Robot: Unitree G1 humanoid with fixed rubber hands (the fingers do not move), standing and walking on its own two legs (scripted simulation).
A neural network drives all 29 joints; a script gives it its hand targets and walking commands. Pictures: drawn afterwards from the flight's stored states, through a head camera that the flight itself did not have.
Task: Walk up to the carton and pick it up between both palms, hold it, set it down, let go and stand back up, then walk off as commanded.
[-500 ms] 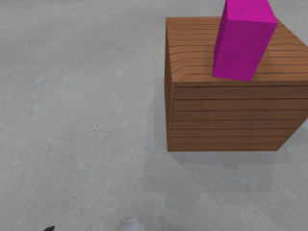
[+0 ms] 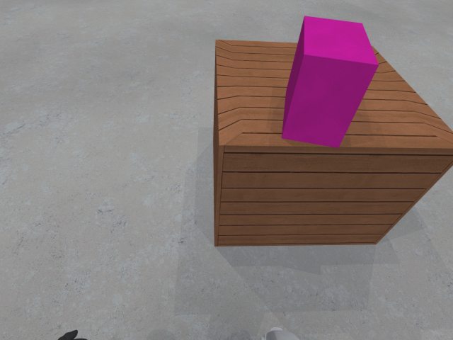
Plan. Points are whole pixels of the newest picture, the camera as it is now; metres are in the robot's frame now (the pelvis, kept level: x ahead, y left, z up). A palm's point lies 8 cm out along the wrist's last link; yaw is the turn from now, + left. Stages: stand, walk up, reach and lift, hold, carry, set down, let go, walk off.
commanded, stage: walk up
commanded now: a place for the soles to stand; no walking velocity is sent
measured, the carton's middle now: (321, 81) +0.85 -0.24 +0.05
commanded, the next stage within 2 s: none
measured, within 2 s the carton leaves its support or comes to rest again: neither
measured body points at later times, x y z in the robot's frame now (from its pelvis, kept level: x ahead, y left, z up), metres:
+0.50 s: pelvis +0.09 -0.05 -0.01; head +0.13 -0.04 +0.44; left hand +0.18 +0.28 -0.11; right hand +0.17 -0.40 -0.08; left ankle +0.18 +0.07 -0.71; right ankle +0.10 -0.15 -0.69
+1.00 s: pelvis +0.16 -0.17 -0.02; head +0.19 -0.16 +0.43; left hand +0.23 +0.17 -0.11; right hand +0.25 -0.53 -0.09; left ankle +0.18 -0.01 -0.64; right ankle +0.20 -0.27 -0.70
